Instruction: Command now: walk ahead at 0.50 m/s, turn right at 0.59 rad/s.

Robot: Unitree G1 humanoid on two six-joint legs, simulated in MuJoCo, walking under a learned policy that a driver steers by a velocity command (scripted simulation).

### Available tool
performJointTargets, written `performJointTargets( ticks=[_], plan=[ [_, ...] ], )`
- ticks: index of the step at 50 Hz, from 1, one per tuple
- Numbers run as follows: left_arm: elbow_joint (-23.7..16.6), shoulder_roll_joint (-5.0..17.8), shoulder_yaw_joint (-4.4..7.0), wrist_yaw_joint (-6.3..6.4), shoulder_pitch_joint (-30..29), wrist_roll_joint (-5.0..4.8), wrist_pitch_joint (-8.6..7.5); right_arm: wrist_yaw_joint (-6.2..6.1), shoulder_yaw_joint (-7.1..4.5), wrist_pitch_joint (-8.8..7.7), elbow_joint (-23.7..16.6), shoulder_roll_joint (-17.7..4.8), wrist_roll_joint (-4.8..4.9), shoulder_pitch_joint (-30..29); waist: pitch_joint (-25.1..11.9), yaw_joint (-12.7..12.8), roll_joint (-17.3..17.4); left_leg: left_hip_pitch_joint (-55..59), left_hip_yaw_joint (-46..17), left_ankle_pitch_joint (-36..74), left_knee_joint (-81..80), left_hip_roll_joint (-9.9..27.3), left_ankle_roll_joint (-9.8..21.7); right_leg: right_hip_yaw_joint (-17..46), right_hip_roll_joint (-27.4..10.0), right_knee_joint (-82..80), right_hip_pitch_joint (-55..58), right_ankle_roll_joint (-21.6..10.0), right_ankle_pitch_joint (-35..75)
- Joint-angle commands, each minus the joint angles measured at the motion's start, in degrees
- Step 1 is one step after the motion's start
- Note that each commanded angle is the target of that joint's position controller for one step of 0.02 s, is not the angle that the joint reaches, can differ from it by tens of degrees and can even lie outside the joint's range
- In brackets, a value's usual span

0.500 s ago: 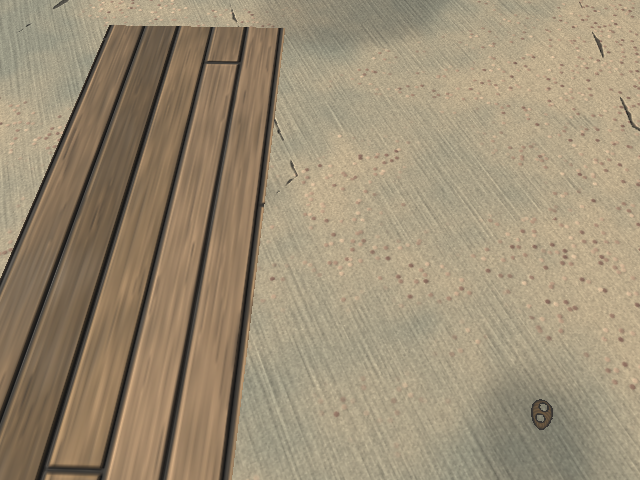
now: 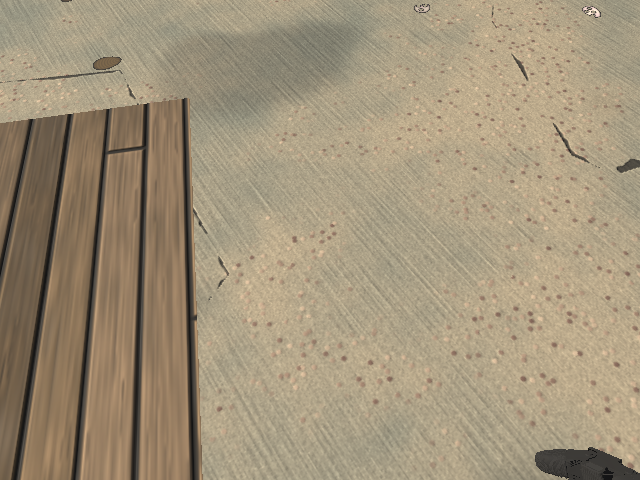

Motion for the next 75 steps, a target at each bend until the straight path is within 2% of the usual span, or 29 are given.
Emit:
performJointTargets(
  ticks=[1, 3, 4, 5, 6, 7, 8, 10, 16, 21, 25, 27, 29, 30, 31, 32, 34, 37, 44, 51, 54, 56, 57, 58, 59, 60, 61, 63, 75],
  plan=[
    [-3.12, 10.20, 2.18, 0.76, 0.11, 0.30, -0.53, -0.27, -1.01, -1.94, -6.07, -5.99, 0.49, -4.12, 0.13, -2.78, -7.47, 5.01, 0.52, -1.75, -6.90, -2.93, 2.12, 10.16, -15.41, 4.20, 0.59, -3.55, 42.11],
    [-4.19, 11.69, 2.46, 0.08, -3.50, 0.18, -1.04, -1.44, -2.29, -2.74, -2.29, -9.04, 0.70, 9.26, -6.07, -8.89, -6.10, 23.81, 1.68, -3.84, -10.52, -5.59, 4.28, 8.29, -12.28, 16.96, -3.62, -0.78, 52.33],
    [-4.98, 10.34, 2.12, -0.56, -4.39, -0.38, -1.52, -2.33, -3.01, -3.47, -0.88, -11.12, -0.03, 18.01, -11.89, -13.05, -3.76, 37.84, -3.17, -5.00, -11.97, 0.12, 6.12, 6.65, -8.98, 29.55, -10.80, 0.32, 43.20],
    [-7.16, 3.95, 0.58, -0.76, -1.46, -1.75, -1.74, -3.24, -3.97, -3.40, -1.23, -16.06, -1.74, 24.36, -20.62, -12.99, 6.18, 52.08, -21.57, -12.61, -13.20, 16.63, 9.38, 0.68, -3.26, 47.34, -22.80, 1.79, 12.11],
    [-8.40, 5.35, 0.65, -0.55, 3.29, -1.65, -1.27, -2.72, -4.52, -2.50, -1.46, -17.16, -1.15, 20.58, -23.94, -8.00, 17.14, 53.95, -45.37, -14.89, -21.22, 23.71, 14.87, -2.58, 0.45, 57.24, -33.81, 2.18, -12.24],
    [-6.31, 8.04, 0.94, -0.16, 1.48, 0.15, -0.14, -2.40, -3.50, -1.92, -2.84, -11.19, -0.49, 15.13, -13.79, -6.43, 5.73, 44.79, -39.20, -22.79, -21.99, 21.59, 14.41, -2.50, -4.85, 60.74, -37.47, 2.13, -7.28],
    [-6.38, 7.74, 0.85, -0.81, -2.66, 0.71, 0.24, -2.23, -2.36, -1.88, -3.06, -6.72, -0.02, 12.21, -6.61, -6.71, -0.61, 36.53, -29.11, -21.75, -23.27, 18.12, 13.29, -3.57, -6.85, 58.39, -36.96, 2.55, -2.66],
    [-7.43, 6.01, 0.63, -1.92, -5.09, 1.40, 1.17, -2.31, -1.79, -2.42, -1.37, -5.52, -0.07, 12.51, -1.67, -5.35, 1.56, 28.47, -16.55, -11.57, -26.27, 13.54, 10.98, -4.48, -9.88, 53.47, -34.77, 3.27, -0.19],
    [-10.86, 4.00, -0.23, -3.76, -11.87, 1.64, 2.67, -1.15, -2.27, -4.97, 2.03, -6.85, 0.78, 17.77, -0.91, -5.30, 2.46, 28.86, -3.52, 3.86, -30.04, 12.18, 12.11, -5.05, -11.11, 47.75, -40.03, 4.48, 7.01],
    [-13.62, 1.97, -1.87, -4.49, -21.66, 1.53, 1.75, -0.65, -2.23, -4.73, 4.01, -7.44, 1.00, 19.91, 0.81, -7.03, 2.83, 28.61, 5.17, 7.78, -30.72, 8.85, 10.53, -9.84, -10.40, 28.18, -35.99, 5.24, 16.24],
    [-15.33, 2.68, -2.30, -4.42, -26.75, 1.79, 1.33, -0.94, -2.61, -3.82, 6.66, -9.51, 1.13, 24.65, 1.57, -8.54, 3.17, 34.39, 5.06, 12.50, -28.69, 11.40, 10.17, -13.62, -9.96, 19.34, -32.50, 3.69, 12.42],
    [-14.97, 3.44, -2.07, -3.85, -25.32, 2.22, 0.87, -1.15, -2.75, -2.99, 7.77, -10.52, 1.11, 25.51, 0.45, -7.54, 3.75, 38.00, 5.55, 23.30, -23.39, 12.11, 9.72, -15.07, -8.17, 16.15, -28.78, 1.93, 7.37],
    [-10.21, 5.00, -1.05, -2.94, -11.91, 3.10, -0.28, -1.34, -2.25, -2.28, 8.36, -9.81, 1.49, 25.68, -7.29, -1.56, 1.50, 35.30, 9.02, 31.06, -6.21, 9.15, 7.89, -15.80, -5.26, 10.13, -10.72, -0.57, 9.03],
    [-8.03, 9.06, 0.18, -2.08, -1.72, 4.14, -0.67, -1.28, -1.39, -2.41, 6.15, -7.55, 1.62, 24.59, -14.68, 2.62, -3.66, 24.42, 10.12, 13.81, 9.29, 6.96, 6.52, -3.86, -16.12, 9.45, 4.25, -3.33, 4.17],
    [-7.63, 15.64, 1.72, -1.27, 0.25, 3.41, -0.31, -0.45, -0.20, -2.55, 3.29, -1.82, 2.44, 28.61, -20.15, -0.02, -18.32, 2.94, 10.08, -26.73, 28.65, -3.45, 3.96, 24.17, -32.64, 3.55, 18.28, -10.62, 4.53],
    [-7.71, 14.32, 1.88, -0.83, -0.44, 0.98, 0.07, -1.17, -1.97, -1.95, 3.82, -8.31, 1.12, 23.73, -17.57, 1.21, -9.51, -2.46, 1.26, -27.01, 34.05, -2.05, 4.72, 24.75, -31.11, 2.34, 15.19, -10.20, 9.99],
    [-7.00, 8.03, 0.10, -0.97, -6.82, 0.68, -0.50, -0.72, -1.58, -2.55, 3.01, -6.43, 1.75, 19.91, -6.57, -2.99, -5.66, -1.88, -0.23, -18.85, 29.84, 1.80, 5.28, 9.44, -25.32, 0.51, 2.39, -6.87, 20.48],
    [-6.45, 4.53, -0.96, -0.98, -10.24, 0.27, -1.48, 0.05, -1.52, -0.55, 5.07, -4.88, 0.12, 22.96, -3.72, -7.18, -7.11, 5.81, 0.50, -15.33, 24.52, 2.96, 3.68, 1.11, -20.47, -4.51, -7.81, -4.23, 22.76],
    [-2.33, 5.95, -0.44, -1.08, -4.58, -0.31, -2.33, 0.76, -1.30, 0.19, 1.46, -3.83, -0.09, 10.13, 1.78, -5.70, -5.29, -1.99, 2.06, -2.66, 11.89, 4.22, 1.21, -4.40, -18.73, -10.10, -7.11, -5.48, 22.51],
    [1.46, 7.44, -0.32, -0.59, 0.66, 0.36, -2.15, 0.62, -0.68, -0.44, -2.18, -4.16, 0.25, -0.12, 3.92, -3.12, -5.76, 0.47, 4.33, 0.13, -2.44, 1.35, 4.12, -6.90, -20.40, -7.48, 0.70, -3.72, 30.26],
    [2.29, 8.77, -0.10, -0.14, -0.86, 0.65, -1.97, 0.07, -1.19, -1.04, -1.58, -5.11, 0.16, 3.42, 2.19, -5.57, -6.16, 8.16, 5.87, -5.78, -6.14, -1.73, 6.90, -8.17, -20.97, -0.50, 3.37, -2.15, 45.39],
    [2.52, 8.96, -0.15, -0.11, -2.31, 0.65, -1.58, -0.97, -2.48, -1.97, 3.66, -7.21, -0.55, 19.06, -6.56, -12.25, -4.07, 27.75, 6.88, -5.07, -10.65, -4.47, 9.50, -11.55, -17.26, 18.72, -0.52, -0.14, 51.60],
    [0.82, 6.58, -0.97, -0.10, -1.62, 0.30, -1.68, -1.69, -3.77, -2.40, 5.66, -12.05, -1.82, 29.41, -14.13, -15.32, 1.86, 42.83, -6.57, -8.95, -11.36, 7.90, 12.37, -13.79, -13.95, 36.51, -12.15, 1.02, 32.46],
    [0.46, 1.02, -1.82, -0.66, 5.60, -1.40, -1.75, -1.48, -5.21, -2.17, 6.29, -18.02, -1.59, 30.42, -19.51, -11.19, 16.28, 55.08, -35.90, -12.05, -20.02, 22.05, 19.86, -13.06, -1.90, 55.47, -32.00, 3.17, -10.14],
    [0.85, 6.13, -0.70, -0.42, 0.83, 0.27, -1.47, -1.06, -4.62, -1.66, 5.52, -14.31, 0.70, 25.07, -14.50, -10.40, 5.76, 49.65, -36.50, -16.46, -23.04, 19.13, 18.25, -4.95, -5.38, 59.48, -36.90, 2.00, -8.89],
    [-0.28, 6.30, -0.46, -0.77, -3.38, 0.16, -1.68, -0.95, -3.57, -1.69, 4.62, -10.42, 1.07, 19.07, -6.49, -8.38, 2.07, 41.31, -26.66, -15.95, -23.53, 17.44, 16.72, -5.80, -8.38, 58.13, -38.12, 1.72, -3.27],
    [-0.57, 5.18, -0.80, -0.97, -5.47, 0.08, -1.87, -0.69, -2.72, -2.02, 4.60, -7.27, 0.81, 16.43, -3.18, -7.30, -0.54, 35.28, -20.59, -10.25, -25.60, 14.77, 15.31, -6.47, -10.51, 54.75, -36.45, 1.83, 0.48],
    [0.11, 3.63, -1.11, -1.45, -4.53, 1.20, -0.54, -0.89, -1.89, -2.72, 5.87, -4.83, 1.07, 15.41, -1.45, -4.70, 1.85, 28.76, -11.99, -3.05, -28.01, 10.46, 12.77, -7.39, -12.76, 49.92, -31.35, 2.98, 2.82],
    [-5.84, 1.02, -2.52, -2.67, -25.52, 0.93, 0.63, -1.19, -1.90, -3.93, 12.29, -6.27, 1.44, 26.81, 3.16, -8.39, 1.44, 34.33, -0.76, 10.60, -31.67, 7.13, 12.70, -13.72, -13.07, 23.35, -37.74, 6.59, 19.28]
  ],
)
